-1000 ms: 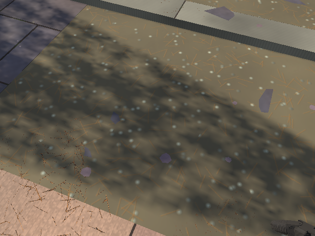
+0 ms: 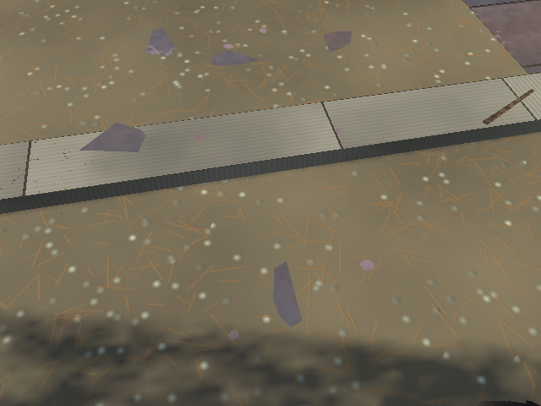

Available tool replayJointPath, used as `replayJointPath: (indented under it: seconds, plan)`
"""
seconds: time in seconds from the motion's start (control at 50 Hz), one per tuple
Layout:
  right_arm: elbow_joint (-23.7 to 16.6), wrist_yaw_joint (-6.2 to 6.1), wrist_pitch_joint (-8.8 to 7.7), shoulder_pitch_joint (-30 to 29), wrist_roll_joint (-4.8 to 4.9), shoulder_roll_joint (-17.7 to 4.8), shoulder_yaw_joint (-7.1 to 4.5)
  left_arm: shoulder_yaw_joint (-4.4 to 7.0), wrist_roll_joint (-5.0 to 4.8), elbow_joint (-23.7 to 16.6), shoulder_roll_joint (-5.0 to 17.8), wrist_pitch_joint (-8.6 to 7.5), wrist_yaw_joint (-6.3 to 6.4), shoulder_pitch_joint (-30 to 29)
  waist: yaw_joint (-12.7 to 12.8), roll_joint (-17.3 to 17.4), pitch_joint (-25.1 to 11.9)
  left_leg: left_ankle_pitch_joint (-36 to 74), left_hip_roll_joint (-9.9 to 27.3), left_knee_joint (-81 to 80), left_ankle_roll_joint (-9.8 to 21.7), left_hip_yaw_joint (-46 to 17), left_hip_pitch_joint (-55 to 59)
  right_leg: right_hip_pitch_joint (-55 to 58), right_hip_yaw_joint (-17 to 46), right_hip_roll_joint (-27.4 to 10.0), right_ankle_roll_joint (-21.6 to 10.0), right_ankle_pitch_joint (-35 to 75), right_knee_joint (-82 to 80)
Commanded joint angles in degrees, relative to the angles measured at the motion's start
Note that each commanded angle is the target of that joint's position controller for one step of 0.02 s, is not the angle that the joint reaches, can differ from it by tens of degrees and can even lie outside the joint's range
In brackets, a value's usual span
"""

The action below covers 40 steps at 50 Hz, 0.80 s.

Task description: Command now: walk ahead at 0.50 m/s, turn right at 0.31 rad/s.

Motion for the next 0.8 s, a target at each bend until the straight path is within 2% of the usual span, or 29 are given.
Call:
replayJointPath:
  seconds: [0.02,0.04,0.06,0.08,0.1,0.16,0.24,0.3,0.34,0.36,0.38,0.4,0.42,0.44,0.46,0.48,0.52,0.54,0.58,0.64,0.72,0.8]
  plan:
    - [-0.44,-0.16,0.56,9.56,-0.09,-7.25,-2.11,1.18,0.39,-5.80,7.60,-1.31,0.11,-3.93,-6.12,4.92,-2.77,-15.69,19.71,-16.79,10.16,-29.82,26.82,-28.85,-1.47,-5.65,0.47,6.11,14.80]
    - [-0.05,-0.28,0.72,8.04,-0.42,-6.24,-1.73,1.19,1.02,-6.47,6.63,-1.59,-0.09,-5.64,-5.00,4.77,-0.58,-9.46,17.82,-17.75,10.37,-25.39,22.45,-27.71,-1.76,-7.32,0.43,8.77,11.35]
    - [0.21,-0.47,0.62,7.49,-0.75,-5.45,-1.33,1.11,0.96,-6.54,5.61,-1.71,-0.42,-5.19,-3.65,6.45,-0.57,-4.94,16.10,-18.73,9.93,-21.82,19.87,-24.89,-2.40,-8.85,0.37,10.44,8.68]
    - [0.63,-0.53,0.51,7.62,-0.54,-4.89,-1.15,0.91,0.80,-6.29,4.63,-1.71,-0.64,-4.50,-3.14,7.63,-0.97,-2.01,15.02,-19.65,10.09,-19.48,18.97,-23.47,-3.44,-9.38,0.57,11.00,6.52]
    - [1.15,-0.59,0.40,8.19,-0.16,-5.13,-1.16,0.68,0.82,-6.20,3.67,-1.66,-0.76,-4.34,-2.94,7.81,-1.18,0.69,14.77,-20.35,10.66,-17.63,18.46,-23.14,-4.47,-9.67,0.89,11.18,4.53]
    - [2.51,-1.00,0.51,9.85,0.51,-8.09,-1.84,-0.28,1.38,-8.00,1.88,-1.79,-0.93,-9.14,-3.92,6.23,0.09,6.30,15.36,-22.82,12.08,-13.66,17.99,-24.80,-6.28,-10.75,2.23,16.21,-5.12]
    - [4.19,-1.30,1.48,12.66,1.28,-9.47,-1.94,-1.01,1.25,-9.55,0.77,-2.59,-1.60,-16.44,-6.25,5.70,1.30,9.81,12.92,-22.97,10.46,-8.14,16.40,-19.79,-8.45,-9.12,3.12,27.32,-19.36]
    - [5.79,-1.44,2.37,16.23,1.70,-10.10,-1.99,-0.86,0.74,-10.75,1.44,-3.24,-2.28,-20.68,-7.36,5.93,2.02,10.09,13.79,-21.01,9.95,-9.10,17.33,-16.33,-8.81,-7.07,3.45,29.86,-24.97]
    - [6.27,-1.74,3.00,16.78,1.92,-10.64,-2.17,-0.42,0.58,-11.25,2.69,-3.78,-2.71,-21.44,-6.44,6.56,2.06,9.57,15.13,-18.74,8.96,-11.23,19.26,-14.21,-8.01,-6.54,2.60,27.97,-28.10]
    - [6.40,-1.93,3.31,16.57,1.92,-11.16,-2.36,-0.06,0.56,-11.00,3.56,-4.02,-2.76,-20.27,-5.25,7.00,1.58,10.23,15.64,-17.19,8.34,-12.07,19.81,-11.66,-7.99,-6.24,2.01,26.62,-29.43]
    - [6.38,-2.07,3.55,15.78,1.94,-11.42,-2.42,0.49,0.64,-10.12,4.53,-4.21,-2.62,-17.15,-2.93,7.04,0.23,13.20,15.09,-14.03,7.35,-11.65,19.18,-6.25,-8.61,-5.75,1.03,26.22,-31.49]
    - [6.24,-2.11,3.57,15.71,1.68,-10.36,-2.01,1.66,1.01,-8.23,6.62,-4.25,-2.12,-10.97,0.12,6.30,-3.60,18.14,12.37,-7.06,5.86,-9.87,17.13,3.67,-9.21,-5.43,-0.42,25.52,-32.52]
    - [4.86,-1.99,3.31,14.59,0.75,-7.29,-0.84,2.82,2.06,-6.86,9.97,-4.24,-1.46,-1.64,4.59,3.24,-11.16,11.52,9.04,7.26,3.63,-7.49,9.06,18.64,-2.68,-12.97,-3.70,25.71,-30.28]
    - [3.34,-2.06,2.45,20.90,0.67,-1.25,1.00,4.05,2.73,-5.79,15.10,-3.35,-1.17,3.79,3.41,-11.62,-20.12,-13.39,1.43,27.82,-0.40,-1.16,-10.79,37.90,18.78,-27.72,-11.27,18.67,-32.72]
    - [3.85,-2.06,1.92,20.40,1.94,-4.99,0.17,3.05,2.34,-5.19,10.82,-2.98,-1.33,4.98,4.33,-12.81,-20.83,-24.24,2.31,37.47,-0.65,-6.19,-17.55,35.76,29.08,-29.07,-13.14,9.09,-38.34]
    - [2.96,-2.02,1.95,16.41,2.79,-8.90,-1.14,1.99,1.75,-5.09,7.86,-3.02,-1.36,1.59,3.92,-8.63,-12.07,-20.12,4.93,40.75,-0.35,-6.82,-21.09,28.99,21.61,-27.12,-11.03,6.88,-39.89]
    - [2.17,-2.15,2.70,12.20,1.94,-7.99,-1.40,0.75,1.76,-4.91,4.02,-3.28,-1.66,-5.26,0.88,-5.27,-3.90,-12.29,8.37,37.90,-0.63,-5.18,-18.82,16.12,9.70,-22.45,-8.97,13.28,-43.62]
    - [2.26,-2.10,3.45,12.58,1.71,-7.11,-1.62,0.47,2.10,-4.64,2.86,-3.68,-1.75,-7.47,-0.93,-6.13,-1.98,-9.80,9.79,35.99,-0.82,-5.62,-15.95,11.39,5.32,-20.88,-8.29,16.78,-45.70]
    - [2.05,-1.90,4.77,12.91,1.83,-4.66,-1.32,0.85,2.20,-3.76,2.94,-4.45,-1.74,-9.49,-2.66,-5.31,-0.29,-7.00,10.49,34.42,-1.46,-5.23,-13.07,6.57,-0.31,-20.17,-8.48,22.54,-48.75]
    - [0.27,-1.72,5.58,9.97,1.39,-3.80,-1.24,1.67,2.42,-2.01,4.78,-5.04,-1.25,-8.99,-3.04,-2.46,1.07,-0.88,10.80,28.93,-2.32,-5.80,-15.42,6.49,-6.57,-20.51,-9.14,29.10,-50.44]
    - [-1.78,-0.21,5.12,3.52,1.32,-2.76,-0.56,2.29,2.14,-0.40,6.96,-4.55,-0.56,-7.71,-1.02,-1.17,2.55,10.23,9.86,15.39,-1.69,-2.83,-13.29,7.66,-14.74,-19.00,-7.64,31.52,-51.03]
    - [-5.05,1.03,5.22,-3.51,1.31,-3.07,-0.30,3.02,1.03,1.63,9.07,-3.44,-0.33,-4.26,1.26,-0.37,4.71,9.62,9.04,7.62,0.27,-0.03,-13.74,13.62,-18.11,-20.88,-6.36,32.07,-49.84]
Velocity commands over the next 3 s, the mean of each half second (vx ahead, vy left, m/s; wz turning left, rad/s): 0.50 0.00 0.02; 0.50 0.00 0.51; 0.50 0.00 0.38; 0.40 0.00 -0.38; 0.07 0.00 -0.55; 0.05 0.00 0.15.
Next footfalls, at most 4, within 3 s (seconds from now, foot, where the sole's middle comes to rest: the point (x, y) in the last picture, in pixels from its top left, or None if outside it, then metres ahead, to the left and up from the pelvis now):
0.42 right None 0.38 -0.15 -0.76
0.92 left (228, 355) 0.60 0.16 -0.76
1.42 right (259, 244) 0.95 0.10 -0.76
1.88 left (163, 218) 1.03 0.40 -0.76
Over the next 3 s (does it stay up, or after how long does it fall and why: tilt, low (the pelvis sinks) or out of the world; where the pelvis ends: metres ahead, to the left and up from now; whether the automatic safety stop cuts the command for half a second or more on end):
stays up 1.07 0.29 0.01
